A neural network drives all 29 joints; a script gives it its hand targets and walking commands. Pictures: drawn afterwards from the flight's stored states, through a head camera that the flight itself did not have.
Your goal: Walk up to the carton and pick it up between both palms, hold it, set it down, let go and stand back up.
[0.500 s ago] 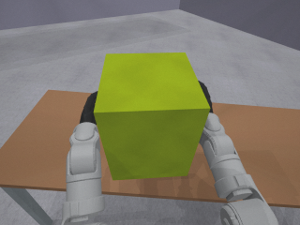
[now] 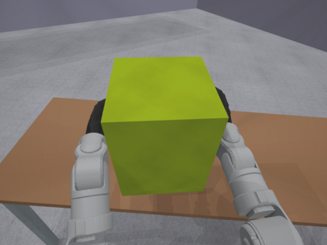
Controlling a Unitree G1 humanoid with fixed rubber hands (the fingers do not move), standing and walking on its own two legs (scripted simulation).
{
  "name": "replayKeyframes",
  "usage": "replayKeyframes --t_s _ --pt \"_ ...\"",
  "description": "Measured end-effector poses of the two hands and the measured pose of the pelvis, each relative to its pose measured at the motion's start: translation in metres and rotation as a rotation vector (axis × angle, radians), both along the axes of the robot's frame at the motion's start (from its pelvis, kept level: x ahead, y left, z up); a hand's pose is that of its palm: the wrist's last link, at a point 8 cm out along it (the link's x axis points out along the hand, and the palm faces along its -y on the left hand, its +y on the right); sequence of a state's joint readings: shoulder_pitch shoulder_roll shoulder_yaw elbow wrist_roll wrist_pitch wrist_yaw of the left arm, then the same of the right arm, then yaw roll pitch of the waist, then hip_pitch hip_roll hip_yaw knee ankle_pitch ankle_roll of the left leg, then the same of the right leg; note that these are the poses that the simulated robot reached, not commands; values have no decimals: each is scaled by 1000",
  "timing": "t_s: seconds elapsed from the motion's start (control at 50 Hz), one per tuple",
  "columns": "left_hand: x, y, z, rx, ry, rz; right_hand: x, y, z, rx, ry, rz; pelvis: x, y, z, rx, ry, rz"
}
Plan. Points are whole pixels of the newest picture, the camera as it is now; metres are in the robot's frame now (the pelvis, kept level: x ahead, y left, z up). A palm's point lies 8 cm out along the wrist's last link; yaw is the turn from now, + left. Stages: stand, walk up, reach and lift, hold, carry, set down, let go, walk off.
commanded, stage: hold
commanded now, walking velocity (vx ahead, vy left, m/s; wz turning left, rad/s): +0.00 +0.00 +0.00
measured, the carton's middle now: (161, 127) +0.36 -0.01 +0.15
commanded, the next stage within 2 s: none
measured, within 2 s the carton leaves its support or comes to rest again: neither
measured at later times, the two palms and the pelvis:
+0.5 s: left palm (96, 131) +0.35 +0.14 +0.15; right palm (220, 118) +0.36 -0.15 +0.17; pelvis +0.00 +0.00 +0.00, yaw +0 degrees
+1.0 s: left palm (95, 133) +0.35 +0.14 +0.15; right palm (220, 120) +0.36 -0.15 +0.17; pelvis +0.00 +0.00 +0.00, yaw +0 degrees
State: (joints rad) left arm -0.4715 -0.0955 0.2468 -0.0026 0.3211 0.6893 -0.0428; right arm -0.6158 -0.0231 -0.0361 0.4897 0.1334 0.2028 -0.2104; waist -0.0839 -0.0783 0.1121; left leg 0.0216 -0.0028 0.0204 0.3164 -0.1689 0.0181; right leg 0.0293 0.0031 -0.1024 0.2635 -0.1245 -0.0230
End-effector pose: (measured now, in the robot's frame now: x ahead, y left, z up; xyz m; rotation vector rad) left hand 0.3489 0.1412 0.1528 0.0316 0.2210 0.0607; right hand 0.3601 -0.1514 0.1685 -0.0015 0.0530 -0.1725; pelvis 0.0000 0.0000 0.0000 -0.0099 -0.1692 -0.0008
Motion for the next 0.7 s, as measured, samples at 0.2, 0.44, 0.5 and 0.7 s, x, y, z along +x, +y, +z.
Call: replayKeyframes --t_s 0.2,0.44,0.5,0.7 --pt "-1 0 0 -6 4 -4 -3 0 1 6 3 -6 -3 0 0 1 -1 0" --pt "4 1 1 -8 9 -1 3 1 3 -1 7 2 -3 -1 0 2 -2 -3" --pt "4 1 2 -6 4 0 3 1 3 3 3 3 -2 -1 0 2 4 -2" --pt "3 0 1 -12 -6 -6 1 0 3 -2 -6 -1 1 -1 0 0 -2 -2"
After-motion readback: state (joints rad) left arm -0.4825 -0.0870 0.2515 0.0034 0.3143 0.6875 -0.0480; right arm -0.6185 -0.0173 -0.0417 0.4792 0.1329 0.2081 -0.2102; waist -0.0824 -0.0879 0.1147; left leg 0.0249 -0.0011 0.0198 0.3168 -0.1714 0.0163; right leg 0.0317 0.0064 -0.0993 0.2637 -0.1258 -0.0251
